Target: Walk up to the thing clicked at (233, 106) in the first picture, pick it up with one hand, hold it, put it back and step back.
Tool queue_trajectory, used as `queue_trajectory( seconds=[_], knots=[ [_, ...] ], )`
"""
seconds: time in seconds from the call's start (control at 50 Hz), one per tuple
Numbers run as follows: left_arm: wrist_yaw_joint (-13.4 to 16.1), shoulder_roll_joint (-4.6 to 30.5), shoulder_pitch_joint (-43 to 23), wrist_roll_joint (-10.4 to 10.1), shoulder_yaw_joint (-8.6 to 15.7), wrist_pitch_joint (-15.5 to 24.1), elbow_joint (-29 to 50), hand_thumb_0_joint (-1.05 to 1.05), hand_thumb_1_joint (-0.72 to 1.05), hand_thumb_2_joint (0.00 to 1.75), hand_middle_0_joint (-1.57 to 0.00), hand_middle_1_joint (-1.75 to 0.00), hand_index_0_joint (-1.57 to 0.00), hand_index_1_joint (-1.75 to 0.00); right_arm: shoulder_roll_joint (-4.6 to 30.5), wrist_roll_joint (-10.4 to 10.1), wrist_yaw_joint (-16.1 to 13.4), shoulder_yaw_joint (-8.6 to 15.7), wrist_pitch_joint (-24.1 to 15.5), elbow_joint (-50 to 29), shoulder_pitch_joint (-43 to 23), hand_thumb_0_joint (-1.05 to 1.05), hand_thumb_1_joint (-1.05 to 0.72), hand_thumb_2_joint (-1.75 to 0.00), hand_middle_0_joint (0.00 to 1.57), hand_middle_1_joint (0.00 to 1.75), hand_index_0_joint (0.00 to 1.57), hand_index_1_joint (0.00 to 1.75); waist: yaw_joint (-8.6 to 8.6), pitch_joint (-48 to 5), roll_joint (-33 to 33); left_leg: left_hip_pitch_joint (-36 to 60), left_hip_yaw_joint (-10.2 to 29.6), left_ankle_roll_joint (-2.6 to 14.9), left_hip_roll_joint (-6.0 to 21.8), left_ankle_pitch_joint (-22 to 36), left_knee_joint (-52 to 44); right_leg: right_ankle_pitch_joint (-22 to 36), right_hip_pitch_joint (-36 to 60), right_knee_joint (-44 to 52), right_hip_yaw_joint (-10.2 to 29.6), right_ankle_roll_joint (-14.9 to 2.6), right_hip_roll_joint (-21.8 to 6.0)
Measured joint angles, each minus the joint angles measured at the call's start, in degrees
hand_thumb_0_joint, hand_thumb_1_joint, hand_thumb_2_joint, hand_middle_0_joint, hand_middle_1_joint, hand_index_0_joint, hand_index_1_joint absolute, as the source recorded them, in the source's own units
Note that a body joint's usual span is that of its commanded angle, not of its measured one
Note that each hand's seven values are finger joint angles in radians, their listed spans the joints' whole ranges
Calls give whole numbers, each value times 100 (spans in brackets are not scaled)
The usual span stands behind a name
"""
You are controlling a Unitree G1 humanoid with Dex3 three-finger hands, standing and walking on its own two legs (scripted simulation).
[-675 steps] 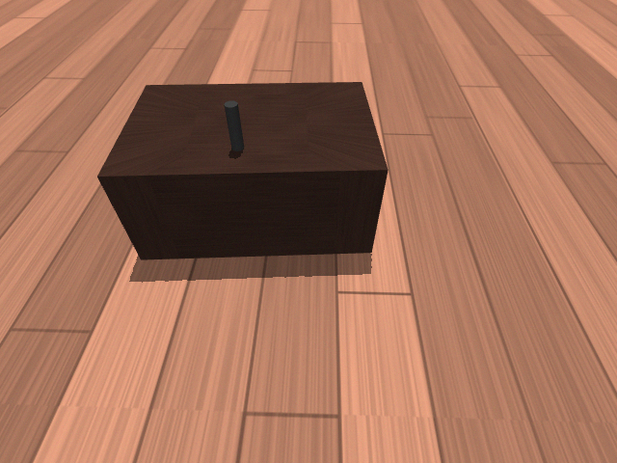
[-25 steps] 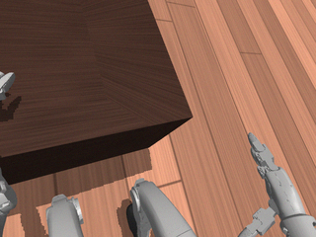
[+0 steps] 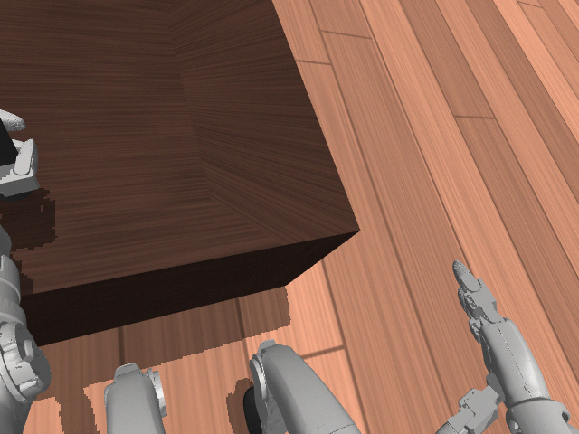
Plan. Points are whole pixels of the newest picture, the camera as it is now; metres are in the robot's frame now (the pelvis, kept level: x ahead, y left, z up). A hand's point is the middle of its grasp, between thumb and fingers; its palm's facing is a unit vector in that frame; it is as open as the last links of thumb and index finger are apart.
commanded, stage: settle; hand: left
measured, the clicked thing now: out of the picture +0.53 +0.25 -0.02
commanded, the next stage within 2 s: lift in 0.66 s
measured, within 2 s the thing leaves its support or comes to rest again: neither
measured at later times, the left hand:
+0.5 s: hand (3, 142) +0.53 +0.23 -0.01, palm faces +0.26 -0.97 -0.01, open 5.7 cm
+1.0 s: hand out of the picture +0.52 +0.23 +0.03, palm faces +0.26 -0.97 -0.01, open 5.8 cm
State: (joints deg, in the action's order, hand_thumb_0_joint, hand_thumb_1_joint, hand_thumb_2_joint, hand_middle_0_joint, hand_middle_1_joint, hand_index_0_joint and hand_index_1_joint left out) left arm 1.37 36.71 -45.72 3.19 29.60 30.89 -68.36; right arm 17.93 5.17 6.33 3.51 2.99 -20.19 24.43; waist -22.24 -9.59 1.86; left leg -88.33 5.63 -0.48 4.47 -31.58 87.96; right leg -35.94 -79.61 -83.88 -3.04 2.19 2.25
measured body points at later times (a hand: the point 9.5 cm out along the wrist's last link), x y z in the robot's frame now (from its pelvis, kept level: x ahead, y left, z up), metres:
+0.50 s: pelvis +0.00 +0.00 +0.02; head +0.18 +0.09 +0.43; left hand +0.51 +0.28 +0.00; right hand +0.18 -0.25 +0.10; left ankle +0.06 +0.12 -0.56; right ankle +0.03 -0.15 -0.56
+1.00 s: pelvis +0.01 +0.00 +0.04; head +0.17 +0.08 +0.45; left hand +0.50 +0.28 +0.03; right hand +0.18 -0.26 +0.10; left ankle +0.06 +0.12 -0.56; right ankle +0.03 -0.15 -0.56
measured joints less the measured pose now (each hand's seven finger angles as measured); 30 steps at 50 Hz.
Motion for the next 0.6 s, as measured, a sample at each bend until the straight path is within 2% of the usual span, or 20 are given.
queue_trajectory(
  seconds=[0.24,0.46,0.6],
  knots=[
    [-37,-80,-122,-132,-34,98,-342,0,3,121,-96,-110,-105,-109,-44,-57,-86,-105,-7,153,-82,-1,52,-6,7,5,6,5,121,82,-47,351,-95,19,-4,104,-332,109,297,287,75,11,-20],
    [-51,-127,-97,-107,-79,156,-218,0,3,121,-96,-110,-105,-109,-88,-5,-104,-125,-12,296,-105,-1,53,-6,7,5,6,5,90,89,68,488,-63,-8,-7,145,-457,152,447,426,41,-12,-18],
    [-3,-102,-106,-69,-109,78,-189,0,3,121,-96,-110,-105,-109,-139,10,-110,-145,40,473,-169,-1,52,-6,7,5,6,5,140,73,-13,617,-69,-1,-1,172,-559,197,580,552,43,-7,-11]
  ],
)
